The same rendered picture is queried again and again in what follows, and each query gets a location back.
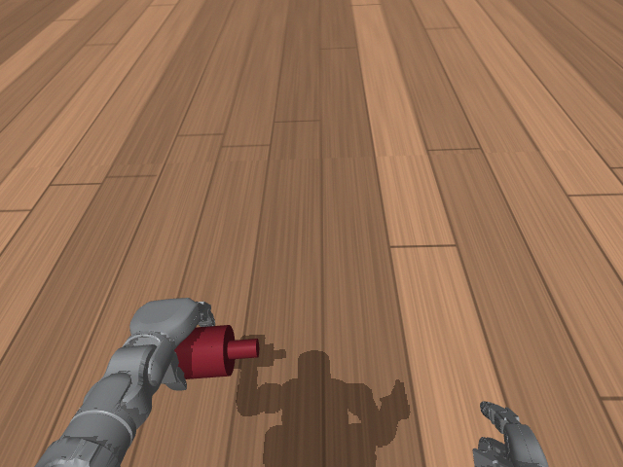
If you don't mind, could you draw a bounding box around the left robot hand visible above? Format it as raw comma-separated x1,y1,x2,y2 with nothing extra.
129,298,215,391

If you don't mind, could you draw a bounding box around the bottle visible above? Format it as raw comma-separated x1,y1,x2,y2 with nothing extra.
174,325,259,379

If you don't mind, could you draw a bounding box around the left robot arm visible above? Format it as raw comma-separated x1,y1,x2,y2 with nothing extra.
35,331,173,467

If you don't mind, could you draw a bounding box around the right robot hand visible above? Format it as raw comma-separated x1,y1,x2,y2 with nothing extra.
473,401,549,467

